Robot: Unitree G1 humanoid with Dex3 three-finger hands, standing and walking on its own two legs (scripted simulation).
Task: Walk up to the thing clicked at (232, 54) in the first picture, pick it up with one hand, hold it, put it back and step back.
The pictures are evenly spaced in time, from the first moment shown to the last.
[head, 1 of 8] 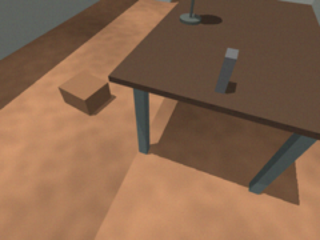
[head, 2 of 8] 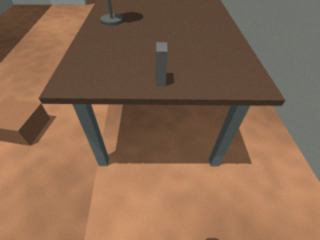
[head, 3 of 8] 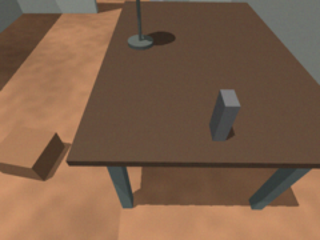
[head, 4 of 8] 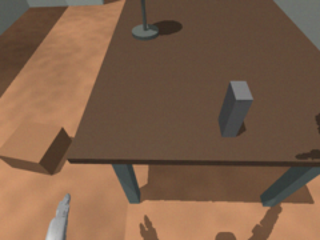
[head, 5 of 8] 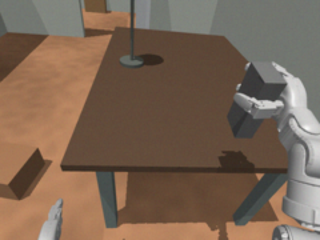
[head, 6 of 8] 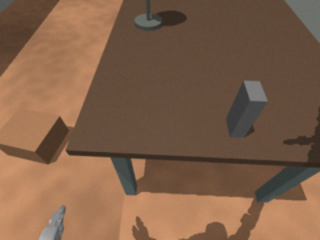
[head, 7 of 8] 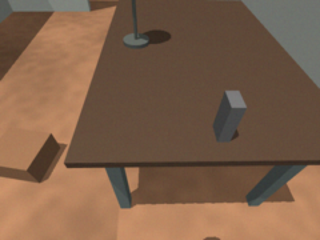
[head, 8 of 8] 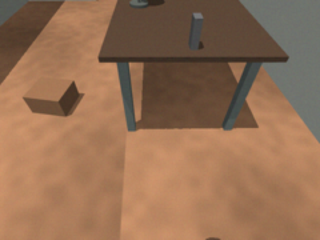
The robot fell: no
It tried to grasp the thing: yes
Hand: right
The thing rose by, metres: 0.22
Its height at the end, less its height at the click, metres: +0.00
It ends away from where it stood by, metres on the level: 0.02
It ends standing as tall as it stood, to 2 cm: yes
